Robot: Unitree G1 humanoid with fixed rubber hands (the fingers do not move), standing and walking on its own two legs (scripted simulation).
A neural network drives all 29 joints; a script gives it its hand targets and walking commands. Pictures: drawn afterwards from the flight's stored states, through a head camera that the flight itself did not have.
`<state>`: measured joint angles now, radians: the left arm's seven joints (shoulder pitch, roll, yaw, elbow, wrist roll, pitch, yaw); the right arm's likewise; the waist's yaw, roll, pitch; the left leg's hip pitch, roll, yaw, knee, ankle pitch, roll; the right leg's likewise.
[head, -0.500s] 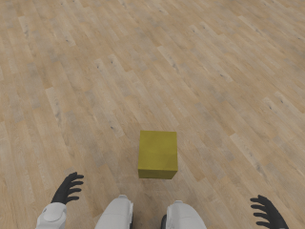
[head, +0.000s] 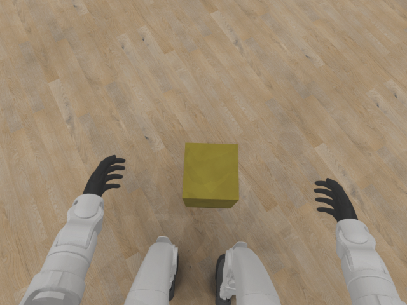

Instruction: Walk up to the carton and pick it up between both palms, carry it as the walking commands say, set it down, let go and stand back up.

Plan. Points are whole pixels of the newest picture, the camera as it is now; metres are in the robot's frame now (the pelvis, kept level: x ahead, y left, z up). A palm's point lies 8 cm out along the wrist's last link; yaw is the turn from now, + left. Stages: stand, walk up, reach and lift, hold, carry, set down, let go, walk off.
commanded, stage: reach and lift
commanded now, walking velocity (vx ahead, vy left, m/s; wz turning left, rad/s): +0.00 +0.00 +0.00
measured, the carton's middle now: (209, 178) +0.47 -0.02 -0.57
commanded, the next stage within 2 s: none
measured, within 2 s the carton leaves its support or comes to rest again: neither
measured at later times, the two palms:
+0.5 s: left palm (136, 144) +0.44 +0.17 -0.13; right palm (307, 154) +0.43 -0.24 -0.14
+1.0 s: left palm (151, 146) +0.47 +0.15 -0.22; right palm (293, 156) +0.46 -0.24 -0.22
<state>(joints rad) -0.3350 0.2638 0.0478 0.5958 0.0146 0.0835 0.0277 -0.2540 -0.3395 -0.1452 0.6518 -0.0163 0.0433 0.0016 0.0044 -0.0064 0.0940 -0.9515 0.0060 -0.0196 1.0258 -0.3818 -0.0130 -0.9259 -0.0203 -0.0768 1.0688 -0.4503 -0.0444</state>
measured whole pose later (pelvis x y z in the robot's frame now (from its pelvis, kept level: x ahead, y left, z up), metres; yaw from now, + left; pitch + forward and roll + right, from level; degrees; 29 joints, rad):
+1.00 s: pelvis -0.02 +0.01 -0.08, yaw -1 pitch +51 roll -1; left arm -0.96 0.12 0.19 0.63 0.01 0.13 0.13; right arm -0.98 -0.34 -0.38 0.83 0.01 0.08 0.10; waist 0.00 0.00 -0.09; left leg -1.77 0.01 -0.02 1.22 -0.34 -0.02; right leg -1.74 -0.02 -0.07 1.24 -0.40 -0.04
